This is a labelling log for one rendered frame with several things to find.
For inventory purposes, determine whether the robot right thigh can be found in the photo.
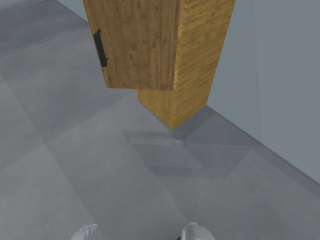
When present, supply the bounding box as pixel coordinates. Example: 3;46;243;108
180;225;215;240

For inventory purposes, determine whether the right robot shin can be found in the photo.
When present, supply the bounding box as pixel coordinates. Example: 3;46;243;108
187;222;198;226

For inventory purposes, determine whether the left robot hand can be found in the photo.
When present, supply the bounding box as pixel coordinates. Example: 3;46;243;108
70;224;98;240

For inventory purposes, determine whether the handle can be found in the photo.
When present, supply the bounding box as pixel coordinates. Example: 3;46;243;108
93;29;108;67

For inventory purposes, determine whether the cupboard door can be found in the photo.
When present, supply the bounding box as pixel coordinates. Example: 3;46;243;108
82;0;181;91

